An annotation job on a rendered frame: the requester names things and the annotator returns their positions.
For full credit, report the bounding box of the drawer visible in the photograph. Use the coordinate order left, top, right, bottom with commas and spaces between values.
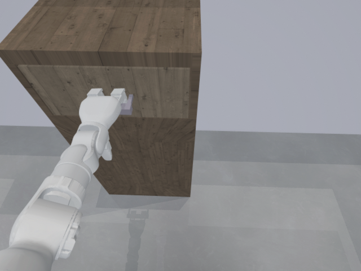
18, 64, 190, 118

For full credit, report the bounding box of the robot left forearm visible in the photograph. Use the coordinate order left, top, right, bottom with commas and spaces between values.
9, 121, 109, 246

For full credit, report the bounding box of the left robot upper arm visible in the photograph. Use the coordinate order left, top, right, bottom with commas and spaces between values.
0, 198, 83, 271

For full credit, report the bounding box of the cabinet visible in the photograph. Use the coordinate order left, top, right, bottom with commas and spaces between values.
0, 0, 202, 197

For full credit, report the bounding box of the robot left hand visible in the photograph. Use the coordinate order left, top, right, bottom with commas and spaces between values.
79, 88, 127, 160

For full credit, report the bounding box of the handle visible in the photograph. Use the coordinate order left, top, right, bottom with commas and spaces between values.
120, 94, 134, 115

